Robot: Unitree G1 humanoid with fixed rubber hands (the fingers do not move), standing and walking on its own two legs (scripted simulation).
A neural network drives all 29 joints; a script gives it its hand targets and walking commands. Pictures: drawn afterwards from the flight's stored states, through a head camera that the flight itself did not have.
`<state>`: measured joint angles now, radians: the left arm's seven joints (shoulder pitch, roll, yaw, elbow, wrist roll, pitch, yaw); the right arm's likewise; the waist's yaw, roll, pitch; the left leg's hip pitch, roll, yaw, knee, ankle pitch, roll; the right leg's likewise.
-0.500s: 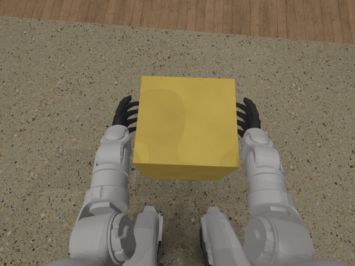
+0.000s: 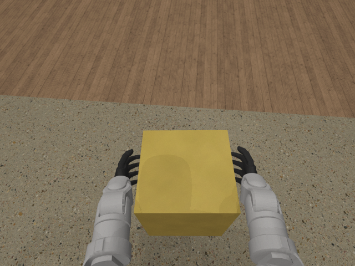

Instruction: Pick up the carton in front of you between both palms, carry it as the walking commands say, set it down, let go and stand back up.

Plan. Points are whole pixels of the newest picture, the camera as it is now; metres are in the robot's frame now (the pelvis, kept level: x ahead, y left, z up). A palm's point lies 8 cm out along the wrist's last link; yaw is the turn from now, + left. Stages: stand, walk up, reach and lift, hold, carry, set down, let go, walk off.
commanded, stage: reach and lift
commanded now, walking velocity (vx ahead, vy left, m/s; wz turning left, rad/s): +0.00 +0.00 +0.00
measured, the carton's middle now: (185, 187) +0.33 +0.00 -0.07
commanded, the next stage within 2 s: hold in 1.14 s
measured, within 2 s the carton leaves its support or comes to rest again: neither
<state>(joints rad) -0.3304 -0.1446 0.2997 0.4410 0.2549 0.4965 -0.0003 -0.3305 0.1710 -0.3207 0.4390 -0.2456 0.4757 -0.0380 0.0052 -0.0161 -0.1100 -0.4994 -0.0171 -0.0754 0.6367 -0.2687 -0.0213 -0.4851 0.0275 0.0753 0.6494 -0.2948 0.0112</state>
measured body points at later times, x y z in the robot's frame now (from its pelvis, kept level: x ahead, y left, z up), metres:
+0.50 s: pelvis -0.01 +0.00 +0.02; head -0.02 +0.01 +0.47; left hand +0.31 +0.15 +0.03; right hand +0.31 -0.15 +0.03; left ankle +0.03 +0.13 -0.72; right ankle +0.02 -0.13 -0.72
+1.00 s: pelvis +0.01 +0.00 +0.02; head -0.01 +0.00 +0.47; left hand +0.31 +0.15 +0.04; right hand +0.31 -0.15 +0.05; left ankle +0.03 +0.13 -0.72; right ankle +0.02 -0.13 -0.72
